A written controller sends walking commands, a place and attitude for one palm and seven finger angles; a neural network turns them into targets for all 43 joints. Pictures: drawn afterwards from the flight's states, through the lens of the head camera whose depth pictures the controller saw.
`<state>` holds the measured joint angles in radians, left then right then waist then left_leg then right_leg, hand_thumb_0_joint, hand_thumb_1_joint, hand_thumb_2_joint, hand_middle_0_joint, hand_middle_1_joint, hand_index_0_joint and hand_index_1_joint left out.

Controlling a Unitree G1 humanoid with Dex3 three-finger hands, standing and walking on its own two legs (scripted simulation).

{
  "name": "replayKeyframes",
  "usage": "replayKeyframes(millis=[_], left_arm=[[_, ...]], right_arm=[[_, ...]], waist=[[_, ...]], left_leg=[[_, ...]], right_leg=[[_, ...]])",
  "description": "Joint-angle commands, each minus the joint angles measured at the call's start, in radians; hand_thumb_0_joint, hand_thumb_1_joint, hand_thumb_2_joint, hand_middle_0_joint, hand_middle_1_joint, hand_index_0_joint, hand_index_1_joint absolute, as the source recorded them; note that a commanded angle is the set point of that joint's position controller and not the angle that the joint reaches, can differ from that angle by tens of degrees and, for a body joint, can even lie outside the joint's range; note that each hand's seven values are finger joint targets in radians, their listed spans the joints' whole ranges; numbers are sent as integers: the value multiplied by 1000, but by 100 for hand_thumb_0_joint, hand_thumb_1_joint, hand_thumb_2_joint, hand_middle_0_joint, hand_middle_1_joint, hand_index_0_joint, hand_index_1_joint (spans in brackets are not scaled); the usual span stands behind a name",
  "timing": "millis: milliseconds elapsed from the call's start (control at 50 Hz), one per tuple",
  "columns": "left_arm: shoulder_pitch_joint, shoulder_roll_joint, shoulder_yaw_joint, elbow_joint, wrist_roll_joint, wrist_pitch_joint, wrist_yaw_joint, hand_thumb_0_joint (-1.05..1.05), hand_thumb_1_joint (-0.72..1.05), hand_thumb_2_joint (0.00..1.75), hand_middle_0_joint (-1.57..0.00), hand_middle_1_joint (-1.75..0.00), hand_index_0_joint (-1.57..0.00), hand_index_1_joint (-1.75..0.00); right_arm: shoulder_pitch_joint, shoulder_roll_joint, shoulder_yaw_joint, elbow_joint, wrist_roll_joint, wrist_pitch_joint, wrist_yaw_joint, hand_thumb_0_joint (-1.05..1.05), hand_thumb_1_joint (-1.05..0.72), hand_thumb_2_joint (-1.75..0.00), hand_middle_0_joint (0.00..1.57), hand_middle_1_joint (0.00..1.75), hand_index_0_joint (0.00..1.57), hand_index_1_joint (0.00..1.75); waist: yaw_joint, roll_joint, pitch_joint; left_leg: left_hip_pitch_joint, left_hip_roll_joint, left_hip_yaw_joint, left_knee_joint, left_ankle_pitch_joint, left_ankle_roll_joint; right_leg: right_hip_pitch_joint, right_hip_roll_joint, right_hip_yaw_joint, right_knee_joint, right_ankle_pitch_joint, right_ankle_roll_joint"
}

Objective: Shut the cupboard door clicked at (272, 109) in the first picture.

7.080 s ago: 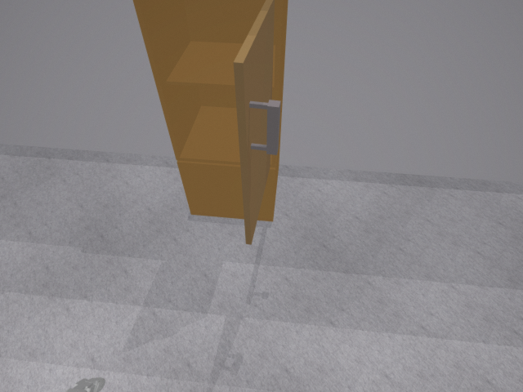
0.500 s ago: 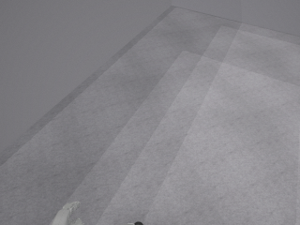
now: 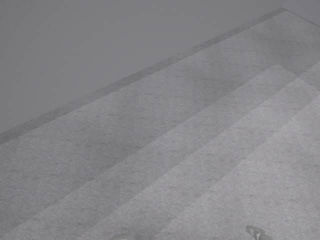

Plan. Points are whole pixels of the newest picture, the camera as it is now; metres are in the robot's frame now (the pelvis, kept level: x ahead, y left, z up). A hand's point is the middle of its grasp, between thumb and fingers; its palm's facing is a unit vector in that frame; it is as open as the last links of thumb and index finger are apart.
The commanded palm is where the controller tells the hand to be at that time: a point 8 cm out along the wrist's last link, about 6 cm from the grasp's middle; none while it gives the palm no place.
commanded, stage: walk to a spot facing it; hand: left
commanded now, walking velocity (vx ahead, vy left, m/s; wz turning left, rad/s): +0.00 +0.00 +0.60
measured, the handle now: out of the picture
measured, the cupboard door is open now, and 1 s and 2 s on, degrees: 86 86 86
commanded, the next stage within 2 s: none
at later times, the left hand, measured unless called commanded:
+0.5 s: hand out of the picture +0.09 +0.20 -0.12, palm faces +0.27 -0.92 -0.30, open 7.3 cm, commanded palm none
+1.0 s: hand out of the picture -0.13 +0.21 -0.17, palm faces +0.62 -0.75 -0.25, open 7.4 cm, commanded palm none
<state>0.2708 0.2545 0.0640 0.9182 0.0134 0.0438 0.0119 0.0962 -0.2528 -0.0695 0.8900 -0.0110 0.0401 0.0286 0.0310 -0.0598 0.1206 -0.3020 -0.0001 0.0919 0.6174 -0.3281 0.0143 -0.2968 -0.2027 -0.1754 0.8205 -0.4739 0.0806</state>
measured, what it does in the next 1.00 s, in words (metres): steps on the spot, turning left: right foot, then left foot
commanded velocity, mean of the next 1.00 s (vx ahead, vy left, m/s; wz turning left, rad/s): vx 0.02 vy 0.00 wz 0.60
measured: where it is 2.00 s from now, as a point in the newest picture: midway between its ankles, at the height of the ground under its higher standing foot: outside the picture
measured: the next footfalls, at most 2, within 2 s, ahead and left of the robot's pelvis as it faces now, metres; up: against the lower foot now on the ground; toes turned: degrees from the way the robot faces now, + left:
right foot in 0.44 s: +0.09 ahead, -0.13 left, +0.00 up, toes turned +13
left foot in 0.88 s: -0.03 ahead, +0.10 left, +0.00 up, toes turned +38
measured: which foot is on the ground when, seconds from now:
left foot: down 0.00-0.44, up 0.46-0.86, down 0.88-1.00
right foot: up 0.00-0.42, down 0.44-0.88, up 0.90-1.00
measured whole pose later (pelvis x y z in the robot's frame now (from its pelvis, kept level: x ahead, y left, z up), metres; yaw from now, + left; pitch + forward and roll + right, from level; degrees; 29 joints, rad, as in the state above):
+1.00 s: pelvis -0.02 +0.00 +0.01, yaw +35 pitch -1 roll -2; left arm 0.24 0.29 0.08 0.94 0.01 0.08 0.02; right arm 0.13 -0.24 -0.05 0.88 -0.01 0.02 0.01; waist 0.03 -0.05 0.09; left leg -0.29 0.00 0.06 0.61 -0.31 0.06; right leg -0.44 -0.13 -0.09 1.08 -0.49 0.09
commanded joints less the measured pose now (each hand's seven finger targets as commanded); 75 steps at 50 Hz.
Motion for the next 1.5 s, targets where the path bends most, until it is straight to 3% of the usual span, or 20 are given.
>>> replayKeyframes(millis=[0,60,260,360,380,420,440,500,540,740,820,840,860,880,960,1060,1320,1420,1440,1480], left_arm=[[-124,95,25,-135,-3,-17,17,0,90,90,-20,-30,-20,-30],[-72,93,31,-94,1,-12,2,0,90,90,-20,-30,-20,-30],[-158,82,23,-155,-1,-17,6,0,90,90,-20,-30,-20,-30],[-69,83,21,-151,-11,-36,11,0,90,90,-20,-30,-20,-30],[-29,100,25,-142,-9,-46,14,0,90,90,-20,-30,-20,-30],[14,252,50,-142,15,-62,25,0,90,90,-20,-30,-20,-30],[7,230,47,-146,5,-58,28,0,90,90,-20,-30,-20,-30],[-154,128,21,-171,4,-50,27,0,90,90,-20,-30,-20,-30],[-132,111,15,-162,7,-59,27,0,90,90,-20,-30,-20,-30],[-2,184,38,-87,18,-42,24,0,90,90,-20,-30,-20,-30],[-15,188,50,-73,11,-30,16,0,90,90,-20,-30,-20,-30],[-11,173,47,-77,1,-24,12,0,90,90,-20,-30,-20,-30],[-10,105,38,-117,-8,-19,3,0,90,90,-20,-30,-20,-30],[-82,86,18,-155,2,-14,5,0,90,90,-20,-30,-20,-30],[-92,98,35,-91,5,-10,-2,0,90,90,-20,-30,-20,-30],[-66,110,34,-60,13,-20,-18,0,90,90,-20,-30,-20,-30],[-251,75,23,-143,9,-61,-32,0,90,90,-20,-30,-20,-30],[-118,59,26,-108,3,-76,-31,0,90,90,-20,-30,-20,-30],[-34,82,35,-81,3,-85,-26,0,90,90,-20,-30,-20,-30],[147,250,68,-43,12,-94,-2,0,90,90,-20,-30,-20,-30]], right_arm=[[190,-240,-59,-16,-1,-22,-42,0,-90,-90,20,30,20,30],[46,-183,-36,-61,-7,-29,-40,0,-90,-90,20,30,20,30],[95,-188,-51,-63,-13,-23,-33,0,-90,-90,20,30,20,30],[48,-188,-60,-76,-10,-16,-33,0,-90,-90,20,30,20,30],[47,-173,-58,-79,-3,-16,-31,0,-90,-90,20,30,20,30],[92,-66,-40,-109,6,-20,-22,0,-90,-90,20,30,20,30],[90,-119,-54,-93,-7,-6,-25,0,-90,-90,20,30,20,30],[106,-95,-53,-43,-11,16,-4,0,-90,-90,20,30,20,30],[115,-80,-43,-32,-11,20,3,0,-90,-90,20,30,20,30],[-2,-54,-15,-53,1,12,5,0,-90,-90,20,30,20,30],[75,-73,-16,-47,-1,-9,-2,0,-90,-90,20,30,20,30],[133,-122,-29,-34,-3,-19,-1,0,-90,-90,20,30,20,30],[183,-247,-60,-37,-10,-27,-7,0,-90,-90,20,30,20,30],[245,-305,-69,-15,-4,-18,-13,0,-90,-90,20,30,20,30],[93,-182,-29,-48,-10,-29,-40,0,-90,-90,20,30,20,30],[120,-167,-25,-42,-5,-48,-34,0,-90,-90,20,30,20,30],[271,-161,-38,25,-13,-66,-38,0,-90,-90,20,30,20,30],[198,-149,-38,30,-13,-59,-38,0,-90,-90,20,30,20,30],[177,-128,-34,29,-7,-61,-38,0,-90,-90,20,30,20,30],[194,-31,-18,-17,-1,-79,-30,0,-90,-90,20,30,20,30]], waist=[[-119,292,-254],[-48,208,-158],[-72,207,-166],[-22,217,-204],[-1,167,-213],[12,-250,-231],[14,-191,-228],[-63,-81,-99],[-56,-122,-100],[14,-171,-134],[-28,-122,-185],[-64,-9,-218],[-94,322,-233],[-125,349,-233],[-54,210,-139],[-55,186,-111],[-102,191,-93],[-21,194,-113],[27,134,-138],[90,-272,-224]], left_leg=[[347,358,-376,-176,872,203],[197,238,-269,-225,678,140],[199,211,-413,-220,583,168],[89,161,-463,-125,600,126],[23,120,-444,-72,499,86],[-311,-110,-165,316,-269,-62],[-263,-45,-220,492,-285,-51],[-270,11,-170,663,-87,-71],[-264,17,-133,638,-47,-88],[-140,30,-8,231,-132,-83],[44,13,25,-82,23,-56],[209,50,-29,-211,173,-37],[374,325,-407,-260,496,87],[331,449,-495,-261,669,197],[173,252,-355,-301,342,129],[156,208,-396,-404,-46,130],[218,193,-597,-391,-81,190],[1,119,-548,-264,28,147],[-128,69,-503,-161,5,113],[-477,-89,-184,326,-268,-3]], right_leg=[[-325,54,161,395,-111,19],[-256,70,156,353,41,25],[-203,136,175,91,43,26],[45,187,150,-234,169,4],[158,164,156,-390,281,0],[370,-283,555,-519,570,-178],[239,-303,524,-520,511,-235],[90,-144,289,-512,411,-194],[119,-117,197,-494,521,-180],[207,-181,86,-426,637,-203],[170,-168,9,-273,604,-135],[54,-141,-19,-125,509,-85],[-251,10,-46,113,8,6],[-317,53,50,263,-225,14],[-296,58,166,378,66,10],[-297,77,165,290,160,21],[-302,132,178,-29,112,19],[80,204,125,-286,176,3],[280,174,153,-411,229,-5],[574,-310,696,-648,-139,-152]])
